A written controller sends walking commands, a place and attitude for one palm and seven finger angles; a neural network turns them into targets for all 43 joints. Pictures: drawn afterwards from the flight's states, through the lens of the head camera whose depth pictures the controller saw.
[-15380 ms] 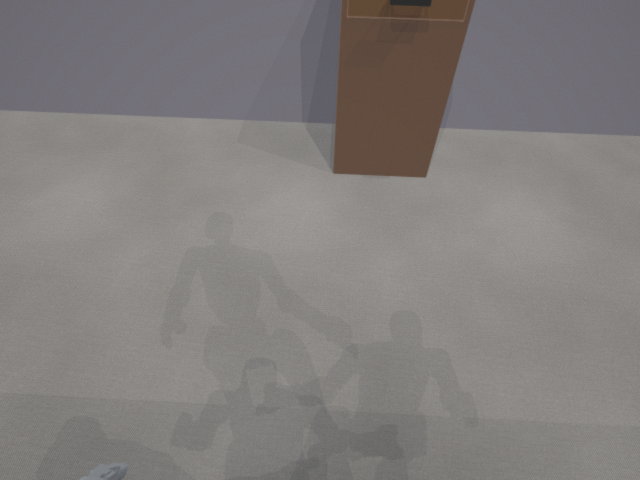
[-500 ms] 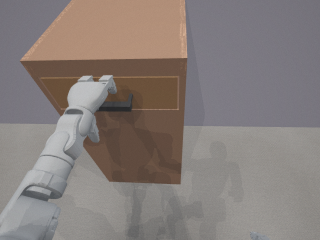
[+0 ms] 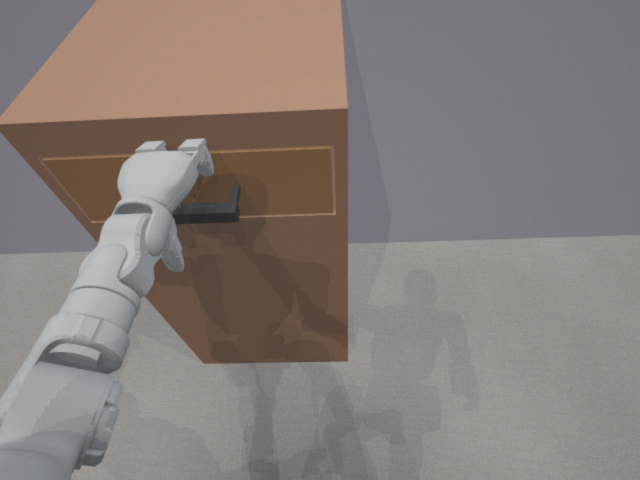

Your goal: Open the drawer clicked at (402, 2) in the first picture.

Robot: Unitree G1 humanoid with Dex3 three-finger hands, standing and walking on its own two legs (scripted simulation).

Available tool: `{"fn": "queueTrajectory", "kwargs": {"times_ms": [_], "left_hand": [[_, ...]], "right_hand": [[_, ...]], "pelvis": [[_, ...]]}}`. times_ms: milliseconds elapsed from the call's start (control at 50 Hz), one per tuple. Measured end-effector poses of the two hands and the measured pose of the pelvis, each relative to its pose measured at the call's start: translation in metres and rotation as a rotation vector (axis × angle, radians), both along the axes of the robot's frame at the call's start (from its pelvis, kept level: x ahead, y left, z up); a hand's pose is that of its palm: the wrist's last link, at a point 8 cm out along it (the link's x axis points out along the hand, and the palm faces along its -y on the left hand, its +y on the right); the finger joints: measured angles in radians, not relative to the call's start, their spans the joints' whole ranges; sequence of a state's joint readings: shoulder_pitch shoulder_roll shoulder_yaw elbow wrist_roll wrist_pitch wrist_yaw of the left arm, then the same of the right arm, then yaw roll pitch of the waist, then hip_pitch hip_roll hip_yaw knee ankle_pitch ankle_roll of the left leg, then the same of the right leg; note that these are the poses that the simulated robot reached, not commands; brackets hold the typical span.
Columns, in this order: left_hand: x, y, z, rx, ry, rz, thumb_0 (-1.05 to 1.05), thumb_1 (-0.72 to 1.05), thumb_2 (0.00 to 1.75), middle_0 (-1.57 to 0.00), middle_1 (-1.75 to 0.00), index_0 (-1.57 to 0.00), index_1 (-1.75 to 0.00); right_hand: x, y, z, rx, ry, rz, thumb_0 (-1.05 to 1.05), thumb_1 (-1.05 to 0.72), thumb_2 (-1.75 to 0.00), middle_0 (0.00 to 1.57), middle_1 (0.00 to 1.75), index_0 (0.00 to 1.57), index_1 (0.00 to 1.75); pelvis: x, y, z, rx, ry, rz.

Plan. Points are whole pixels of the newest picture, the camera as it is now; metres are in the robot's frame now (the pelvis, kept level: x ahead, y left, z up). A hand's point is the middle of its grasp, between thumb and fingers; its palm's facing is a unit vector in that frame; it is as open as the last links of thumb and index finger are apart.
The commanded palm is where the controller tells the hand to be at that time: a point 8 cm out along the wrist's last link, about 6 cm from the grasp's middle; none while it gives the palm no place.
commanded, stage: move the hooked fingers above the handle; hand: left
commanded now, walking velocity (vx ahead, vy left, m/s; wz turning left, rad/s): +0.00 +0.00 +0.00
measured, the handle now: (194, 203) +0.50 +0.21 +0.04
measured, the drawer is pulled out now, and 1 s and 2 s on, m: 0.00 0.00 0.00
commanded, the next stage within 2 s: lower the fingers behind the handle in 0.36 s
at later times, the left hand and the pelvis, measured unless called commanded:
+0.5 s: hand (175, 208) +0.43 +0.20 +0.10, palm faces -0.03 -0.03 -1.00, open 13.8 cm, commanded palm +0.41 +0.22 +0.15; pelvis +0.00 +0.00 +0.00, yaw +0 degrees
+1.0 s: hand (176, 222) +0.44 +0.22 +0.06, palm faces -0.03 -0.04 -1.00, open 13.8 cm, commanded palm +0.42 +0.22 +0.12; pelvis +0.00 +0.01 +0.00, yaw +0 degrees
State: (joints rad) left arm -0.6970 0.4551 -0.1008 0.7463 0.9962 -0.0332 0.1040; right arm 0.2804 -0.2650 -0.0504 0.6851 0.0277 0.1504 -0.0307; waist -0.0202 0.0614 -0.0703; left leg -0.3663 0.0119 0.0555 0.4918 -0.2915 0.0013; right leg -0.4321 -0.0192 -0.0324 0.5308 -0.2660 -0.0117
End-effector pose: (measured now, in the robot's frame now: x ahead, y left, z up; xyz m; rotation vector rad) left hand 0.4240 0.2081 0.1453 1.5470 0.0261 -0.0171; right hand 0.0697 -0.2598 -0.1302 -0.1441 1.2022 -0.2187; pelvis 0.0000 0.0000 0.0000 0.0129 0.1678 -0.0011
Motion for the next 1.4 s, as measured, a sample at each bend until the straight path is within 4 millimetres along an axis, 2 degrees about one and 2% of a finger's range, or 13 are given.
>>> {"fn": "queueTrajectory", "kwargs": {"times_ms": [100, 240, 380, 500, 660, 1020, 1400], "left_hand": [[-0.006, -0.005, -0.001, -0.001, -0.022, -0.026, 0.0, -0.49, 0.3, -0.32, -1.2, -0.32, -1.2], [-0.006, -0.008, 0.006, 0.006, -0.054, -0.007, 0.0, -0.49, 0.3, -0.32, -1.2, -0.32, -1.2], [-0.005, -0.003, 0.007, 0.013, -0.009, 0.031, 0.0, -0.49, 0.3, -0.32, -1.2, -0.32, -1.2], [-0.009, -0.002, 0.004, -0.006, 0.0, -0.005, 0.0, -0.49, 0.3, -0.32, -1.2, -0.32, -1.2], [-0.011, 0.008, -0.009, 0.004, 0.008, 0.009, 0.0, -0.49, 0.3, -0.32, -1.2, -0.32, -1.2], [-0.003, 0.012, -0.033, -0.013, 0.004, 0.013, 0.0, -0.49, 0.3, -0.32, -1.2, -0.32, -1.2], [-0.006, 0.007, -0.058, -0.002, 0.008, 0.029, 0.0, -0.49, 0.3, -0.32, -1.2, -0.32, -1.2]], "right_hand": [[0.003, 0.0, -0.001, 0.002, -0.001, 0.005, 0.01, -0.91, -0.9, 0.2, 0.3, 0.2, 0.3], [0.017, 0.004, 0.0, 0.013, -0.039, 0.019, 0.01, -0.91, -0.9, 0.2, 0.3, 0.2, 0.3], [0.031, 0.008, 0.004, 0.018, -0.084, 0.034, 0.01, -0.91, -0.9, 0.2, 0.3, 0.2, 0.3], [0.035, 0.007, 0.007, 0.003, -0.094, 0.044, 0.01, -0.91, -0.9, 0.2, 0.3, 0.2, 0.3], [0.026, 0.003, 0.005, -0.01, -0.06, 0.044, 0.01, -0.91, -0.9, 0.2, 0.3, 0.2, 0.3], [-0.011, 0.005, -0.002, -0.011, 0.029, -0.014, 0.01, -0.91, -0.9, 0.2, 0.3, 0.2, 0.3], [-0.013, 0.006, -0.005, -0.019, 0.019, -0.011, 0.01, -0.91, -0.9, 0.2, 0.3, 0.2, 0.3]], "pelvis": [[0.0, 0.0, 0.0, 0.0, -0.003, 0.004], [-0.001, 0.0, 0.0, 0.0, -0.009, 0.006], [-0.001, 0.0, 0.001, 0.002, -0.018, 0.006], [-0.001, -0.001, 0.001, 0.001, -0.019, 0.008], [-0.001, 0.0, -0.001, -0.001, -0.005, 0.013], [0.0, 0.007, -0.004, -0.007, 0.033, -0.001], [-0.005, 0.007, -0.009, -0.008, 0.056, 0.001]]}}
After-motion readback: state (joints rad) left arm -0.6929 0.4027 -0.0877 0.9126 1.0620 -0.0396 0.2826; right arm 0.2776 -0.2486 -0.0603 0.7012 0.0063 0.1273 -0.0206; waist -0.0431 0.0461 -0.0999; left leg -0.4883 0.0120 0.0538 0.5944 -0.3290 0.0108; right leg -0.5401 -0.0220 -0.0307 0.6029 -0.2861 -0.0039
